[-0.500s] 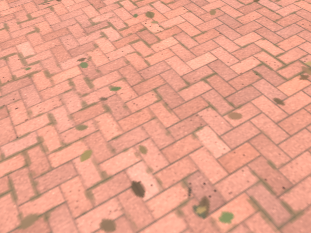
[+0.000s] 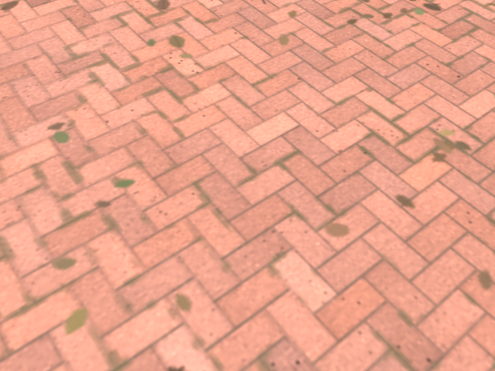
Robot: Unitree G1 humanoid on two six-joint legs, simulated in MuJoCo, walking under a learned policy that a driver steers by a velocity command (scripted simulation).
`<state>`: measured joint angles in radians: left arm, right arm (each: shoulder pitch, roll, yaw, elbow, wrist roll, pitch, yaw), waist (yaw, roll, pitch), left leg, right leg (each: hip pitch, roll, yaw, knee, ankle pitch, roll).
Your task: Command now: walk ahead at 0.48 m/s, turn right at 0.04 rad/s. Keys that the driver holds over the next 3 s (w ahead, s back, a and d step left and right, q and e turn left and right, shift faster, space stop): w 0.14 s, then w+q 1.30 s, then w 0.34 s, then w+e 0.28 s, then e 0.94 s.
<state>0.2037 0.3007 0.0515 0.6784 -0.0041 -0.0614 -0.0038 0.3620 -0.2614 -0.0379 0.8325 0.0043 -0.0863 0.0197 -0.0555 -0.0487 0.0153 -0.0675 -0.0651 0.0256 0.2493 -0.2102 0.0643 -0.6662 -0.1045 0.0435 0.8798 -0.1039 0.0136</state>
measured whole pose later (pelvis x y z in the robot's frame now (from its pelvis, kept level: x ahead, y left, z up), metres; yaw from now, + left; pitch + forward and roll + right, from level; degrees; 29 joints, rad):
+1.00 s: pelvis +0.56 +0.08 +0.00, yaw +26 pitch +1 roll -1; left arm 0.09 0.31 0.06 0.72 0.01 -0.09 0.00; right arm 0.33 -0.28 -0.06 0.70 0.01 -0.05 0.01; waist -0.05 -0.03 0.05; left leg -0.20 -0.10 -0.07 0.36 -0.17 0.10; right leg -0.64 -0.10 0.08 0.93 -0.19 0.06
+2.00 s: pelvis +0.99 +0.40 +0.00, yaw +44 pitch +0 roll +1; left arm 0.20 0.32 0.06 0.84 -0.03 -0.05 -0.01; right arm 0.30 -0.26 -0.06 0.76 -0.02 -0.09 0.02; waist -0.03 -0.05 0.03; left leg -0.12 -0.05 0.10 0.28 -0.18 0.06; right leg -0.66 -0.11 0.07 1.03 -0.16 0.02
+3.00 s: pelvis +1.19 +0.58 -0.01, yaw +9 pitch +2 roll -1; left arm 0.19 0.33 0.09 0.64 -0.02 0.08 0.01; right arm 0.15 -0.26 -0.06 0.70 -0.02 0.01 -0.04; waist -0.01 -0.03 0.05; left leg -0.26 0.06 0.05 0.45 -0.22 0.00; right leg -0.48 0.00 0.04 0.97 -0.41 0.10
